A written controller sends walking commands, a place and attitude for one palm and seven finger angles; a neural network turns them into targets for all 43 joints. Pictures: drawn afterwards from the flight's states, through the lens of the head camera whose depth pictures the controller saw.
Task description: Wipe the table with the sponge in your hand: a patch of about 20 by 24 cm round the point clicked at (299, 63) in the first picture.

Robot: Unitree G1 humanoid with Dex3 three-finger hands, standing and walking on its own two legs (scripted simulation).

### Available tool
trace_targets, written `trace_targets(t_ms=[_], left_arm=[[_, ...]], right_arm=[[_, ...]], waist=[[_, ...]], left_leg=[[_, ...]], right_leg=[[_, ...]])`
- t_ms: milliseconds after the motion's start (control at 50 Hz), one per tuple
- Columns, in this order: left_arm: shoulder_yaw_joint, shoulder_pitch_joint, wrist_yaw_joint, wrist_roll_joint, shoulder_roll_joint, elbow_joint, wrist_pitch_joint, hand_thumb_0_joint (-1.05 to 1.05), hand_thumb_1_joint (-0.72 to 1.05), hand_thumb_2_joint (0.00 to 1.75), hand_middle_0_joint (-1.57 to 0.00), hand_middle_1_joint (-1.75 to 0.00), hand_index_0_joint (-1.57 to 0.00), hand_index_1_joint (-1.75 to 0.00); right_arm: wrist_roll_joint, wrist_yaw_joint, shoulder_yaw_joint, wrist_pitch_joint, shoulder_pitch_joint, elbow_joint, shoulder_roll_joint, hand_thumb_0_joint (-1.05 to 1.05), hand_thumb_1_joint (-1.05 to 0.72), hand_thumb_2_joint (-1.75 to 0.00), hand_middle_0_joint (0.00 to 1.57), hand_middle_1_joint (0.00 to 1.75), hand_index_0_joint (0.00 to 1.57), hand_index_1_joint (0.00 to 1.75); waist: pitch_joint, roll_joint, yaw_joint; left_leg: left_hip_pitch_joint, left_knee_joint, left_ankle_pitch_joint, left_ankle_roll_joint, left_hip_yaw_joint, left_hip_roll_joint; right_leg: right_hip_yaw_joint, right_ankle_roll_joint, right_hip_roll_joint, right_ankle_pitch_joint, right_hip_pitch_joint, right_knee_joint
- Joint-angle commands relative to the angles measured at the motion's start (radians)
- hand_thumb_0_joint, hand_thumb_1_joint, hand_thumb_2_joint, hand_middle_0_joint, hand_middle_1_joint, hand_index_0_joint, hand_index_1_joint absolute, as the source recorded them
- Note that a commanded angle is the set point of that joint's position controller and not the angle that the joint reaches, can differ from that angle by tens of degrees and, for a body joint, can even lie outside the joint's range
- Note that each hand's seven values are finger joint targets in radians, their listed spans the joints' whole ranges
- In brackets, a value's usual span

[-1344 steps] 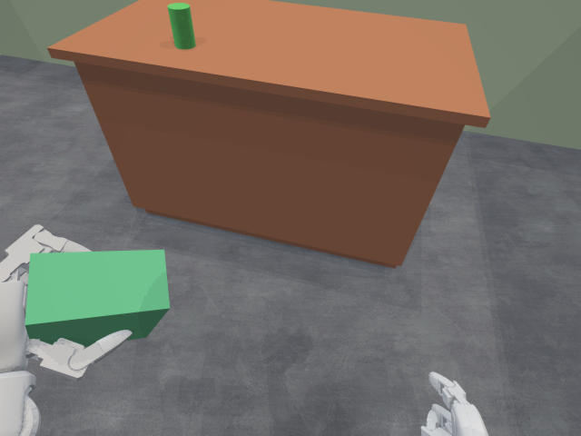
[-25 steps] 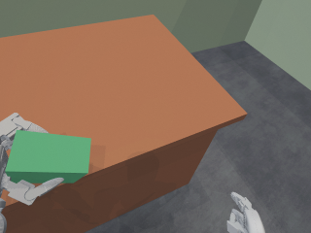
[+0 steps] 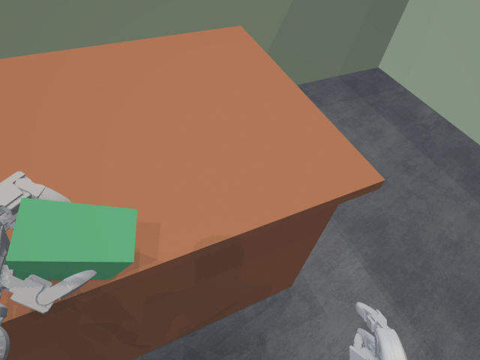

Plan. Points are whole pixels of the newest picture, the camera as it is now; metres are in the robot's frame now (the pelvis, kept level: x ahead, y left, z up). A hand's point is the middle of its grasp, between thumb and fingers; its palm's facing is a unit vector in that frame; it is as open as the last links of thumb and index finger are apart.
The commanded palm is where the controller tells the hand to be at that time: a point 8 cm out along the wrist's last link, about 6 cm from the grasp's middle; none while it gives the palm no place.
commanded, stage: shuffle to correct the standing spot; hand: left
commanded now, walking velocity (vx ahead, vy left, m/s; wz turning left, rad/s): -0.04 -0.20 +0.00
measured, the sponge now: (90, 246) +0.23 +0.21 +0.13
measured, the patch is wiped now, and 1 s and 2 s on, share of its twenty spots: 0.00 0.00 0.00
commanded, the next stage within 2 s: come to a stop and stand still in 1.20 s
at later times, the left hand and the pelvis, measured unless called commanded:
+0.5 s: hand (55, 233) +0.22 +0.24 +0.16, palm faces +0.34 -0.84 -0.41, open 10.5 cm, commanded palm +0.16 +0.27 +0.18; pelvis +0.00 -0.01 +0.00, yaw +1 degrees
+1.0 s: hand (53, 246) +0.21 +0.23 +0.17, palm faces +0.35 -0.83 -0.43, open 10.5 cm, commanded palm +0.15 +0.27 +0.18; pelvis -0.01 -0.01 +0.00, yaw +1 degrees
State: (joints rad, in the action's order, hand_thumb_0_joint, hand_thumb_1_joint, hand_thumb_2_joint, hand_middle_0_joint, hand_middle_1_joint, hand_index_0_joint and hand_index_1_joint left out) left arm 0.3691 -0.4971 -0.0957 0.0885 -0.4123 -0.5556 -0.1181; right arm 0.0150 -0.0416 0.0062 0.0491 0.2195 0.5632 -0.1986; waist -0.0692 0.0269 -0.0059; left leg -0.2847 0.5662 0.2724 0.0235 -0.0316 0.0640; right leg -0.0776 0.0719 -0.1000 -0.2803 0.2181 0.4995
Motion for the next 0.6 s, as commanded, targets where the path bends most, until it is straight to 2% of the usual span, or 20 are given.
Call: trace_targets(t_ms=[0, 40, 120, 140, 180, 200, 220, 240, 280, 300, 340, 400, 420, 440, 520, 540, 580], left_arm=[[0.129, 0.106, -0.017, -0.002, -0.169, -0.25, -0.082, 0.0, 0.1, 1.3, -1.2, -1.6, -1.2, -1.6], [0.122, 0.088, -0.011, -0.004, -0.158, -0.226, -0.077, 0.0, 0.1, 1.3, -1.2, -1.6, -1.2, -1.6], [0.124, -0.006, -0.006, 0.007, -0.14, -0.191, -0.069, 0.0, 0.1, 1.3, -1.2, -1.6, -1.2, -1.6], [0.139, 0.003, -0.007, 0.009, -0.156, -0.2, -0.068, 0.0, 0.1, 1.3, -1.2, -1.6, -1.2, -1.6], [0.149, 0.013, -0.01, 0.017, -0.168, -0.212, -0.068, 0.0, 0.1, 1.3, -1.2, -1.6, -1.2, -1.6], [0.145, 0.011, -0.015, 0.023, -0.17, -0.225, -0.067, 0.0, 0.1, 1.3, -1.2, -1.6, -1.2, -1.6], [0.137, 0.021, -0.021, 0.025, -0.163, -0.221, -0.069, 0.0, 0.1, 1.3, -1.2, -1.6, -1.2, -1.6], [0.15, 0.041, -0.025, 0.027, -0.18, -0.226, -0.069, 0.0, 0.1, 1.3, -1.2, -1.6, -1.2, -1.6], [0.149, 0.061, -0.031, 0.027, -0.181, -0.228, -0.07, 0.0, 0.1, 1.3, -1.2, -1.6, -1.2, -1.6], [0.148, 0.081, -0.036, 0.025, -0.191, -0.25, -0.072, 0.0, 0.1, 1.3, -1.2, -1.6, -1.2, -1.6], [0.142, 0.096, -0.037, 0.021, -0.182, -0.242, -0.075, 0.0, 0.1, 1.3, -1.2, -1.6, -1.2, -1.6], [0.142, 0.106, -0.033, 0.01, -0.187, -0.249, -0.075, 0.0, 0.1, 1.3, -1.2, -1.6, -1.2, -1.6], [0.127, 0.097, -0.029, 0.006, -0.166, -0.23, -0.074, 0.0, 0.1, 1.3, -1.2, -1.6, -1.2, -1.6], [0.126, 0.103, -0.025, 0.002, -0.167, -0.225, -0.071, 0.0, 0.1, 1.3, -1.2, -1.6, -1.2, -1.6], [0.125, 0.018, -0.017, 0.005, -0.148, -0.205, -0.065, 0.0, 0.1, 1.3, -1.2, -1.6, -1.2, -1.6], [0.134, 0.013, -0.015, 0.007, -0.156, -0.213, -0.063, 0.0, 0.1, 1.3, -1.2, -1.6, -1.2, -1.6], [0.148, 0.004, -0.016, 0.015, -0.166, -0.224, -0.063, 0.0, 0.1, 1.3, -1.2, -1.6, -1.2, -1.6]], right_arm=[[0.003, -0.005, 0.047, 0.064, -0.099, -0.166, -0.12, 0.0, -0.9, -0.9, 0.2, 0.3, 0.2, 0.3], [0.003, 0.003, 0.058, 0.064, -0.075, -0.172, -0.131, 0.0, -0.9, -0.9, 0.2, 0.3, 0.2, 0.3], [0.008, 0.014, 0.057, 0.055, -0.067, -0.177, -0.133, 0.0, -0.9, -0.9, 0.2, 0.3, 0.2, 0.3], [0.01, 0.014, 0.063, 0.053, -0.068, -0.182, -0.134, 0.0, -0.9, -0.9, 0.2, 0.3, 0.2, 0.3], [0.012, 0.011, 0.063, 0.051, -0.067, -0.178, -0.126, 0.0, -0.9, -0.9, 0.2, 0.3, 0.2, 0.3], [0.015, 0.007, 0.058, 0.052, -0.072, -0.175, -0.121, 0.0, -0.9, -0.9, 0.2, 0.3, 0.2, 0.3], [0.009, 0.007, 0.053, 0.049, -0.065, -0.165, -0.118, 0.0, -0.9, -0.9, 0.2, 0.3, 0.2, 0.3], [0.009, 0.005, 0.054, 0.051, -0.07, -0.169, -0.116, 0.0, -0.9, -0.9, 0.2, 0.3, 0.2, 0.3], [0.009, 0.002, 0.052, 0.053, -0.078, -0.164, -0.112, 0.0, -0.9, -0.9, 0.2, 0.3, 0.2, 0.3], [0.011, -0.003, 0.048, 0.055, -0.093, -0.16, -0.113, 0.0, -0.9, -0.9, 0.2, 0.3, 0.2, 0.3], [0.002, -0.006, 0.047, 0.055, -0.093, -0.157, -0.117, 0.0, -0.9, -0.9, 0.2, 0.3, 0.2, 0.3], [0.0, -0.01, 0.043, 0.055, -0.113, -0.158, -0.123, 0.0, -0.9, -0.9, 0.2, 0.3, 0.2, 0.3], [-0.003, -0.007, 0.039, 0.05, -0.101, -0.157, -0.122, 0.0, -0.9, -0.9, 0.2, 0.3, 0.2, 0.3], [0.0, -0.003, 0.046, 0.05, -0.097, -0.162, -0.126, 0.0, -0.9, -0.9, 0.2, 0.3, 0.2, 0.3], [0.007, 0.012, 0.054, 0.046, -0.073, -0.172, -0.129, 0.0, -0.9, -0.9, 0.2, 0.3, 0.2, 0.3], [0.009, 0.013, 0.06, 0.045, -0.073, -0.179, -0.132, 0.0, -0.9, -0.9, 0.2, 0.3, 0.2, 0.3], [0.013, 0.016, 0.063, 0.041, -0.068, -0.18, -0.127, 0.0, -0.9, -0.9, 0.2, 0.3, 0.2, 0.3]], waist=[[0.132, -0.208, 0.002], [0.159, -0.184, 0.004], [0.19, -0.121, 0.006], [0.191, -0.097, 0.005], [0.198, -0.016, 0.01], [0.192, -0.017, 0.017], [0.197, -0.004, 0.02], [0.18, 0.014, 0.017], [0.158, 0.012, 0.014], [0.146, -0.03, 0.016], [0.139, -0.074, 0.011], [0.125, -0.193, 0.009], [0.134, -0.196, 0.007], [0.136, -0.18, 0.002], [0.194, -0.128, 0.007], [0.207, -0.108, 0.004], [0.227, -0.045, 0.01]], left_leg=[[0.08, -0.13, -0.288, -0.107, 0.182, 0.181], [0.077, -0.115, -0.314, -0.091, 0.172, 0.169], [0.064, -0.075, -0.225, -0.075, 0.121, 0.126], [0.05, -0.057, -0.182, -0.069, 0.106, 0.113], [0.052, 0.006, -0.085, -0.056, 0.062, 0.068], [0.07, 0.024, -0.07, -0.051, 0.054, 0.046], [0.059, 0.031, -0.046, -0.051, 0.042, 0.038], [0.054, 0.043, -0.021, -0.048, 0.035, 0.029], [0.058, 0.044, -0.013, -0.049, 0.029, 0.02], [0.086, 0.014, -0.036, -0.051, 0.039, 0.026], [0.109, -0.051, -0.084, -0.069, 0.076, 0.065], [0.095, -0.123, -0.196, -0.1, 0.16, 0.146], [0.062, -0.133, -0.229, -0.112, 0.187, 0.168], [0.043, -0.124, -0.256, -0.109, 0.188, 0.174], [0.077, -0.054, -0.318, -0.079, 0.125, 0.128], [0.077, -0.027, -0.314, -0.072, 0.105, 0.117], [0.071, 0.042, -0.256, -0.055, 0.057, 0.077]], right_leg=[[0.087, -0.083, 0.117, 0.153, -0.031, -0.066], [0.075, -0.067, 0.114, 0.172, -0.07, -0.088], [0.09, -0.057, 0.133, 0.229, -0.094, -0.12], [0.109, -0.056, 0.147, 0.231, -0.096, -0.125], [0.165, -0.029, 0.193, 0.231, -0.057, -0.142], [0.201, -0.006, 0.214, 0.239, -0.024, -0.149], [0.205, 0.001, 0.231, 0.21, -0.027, -0.155], [0.225, -0.001, 0.239, 0.186, -0.01, -0.168], [0.249, -0.002, 0.254, 0.157, 0.013, -0.186], [0.242, 0.008, 0.25, 0.162, 0.034, -0.173], [0.184, -0.024, 0.204, 0.152, 0.04, -0.135], [0.111, -0.083, 0.136, 0.202, 0.015, -0.063], [0.093, -0.093, 0.125, 0.192, -0.027, -0.045], [0.095, -0.092, 0.126, 0.185, -0.057, -0.06], [0.085, -0.064, 0.135, 0.291, -0.102, -0.101], [0.098, -0.065, 0.149, 0.322, -0.113, -0.108], [0.14, -0.041, 0.195, 0.388, -0.106, -0.11]])
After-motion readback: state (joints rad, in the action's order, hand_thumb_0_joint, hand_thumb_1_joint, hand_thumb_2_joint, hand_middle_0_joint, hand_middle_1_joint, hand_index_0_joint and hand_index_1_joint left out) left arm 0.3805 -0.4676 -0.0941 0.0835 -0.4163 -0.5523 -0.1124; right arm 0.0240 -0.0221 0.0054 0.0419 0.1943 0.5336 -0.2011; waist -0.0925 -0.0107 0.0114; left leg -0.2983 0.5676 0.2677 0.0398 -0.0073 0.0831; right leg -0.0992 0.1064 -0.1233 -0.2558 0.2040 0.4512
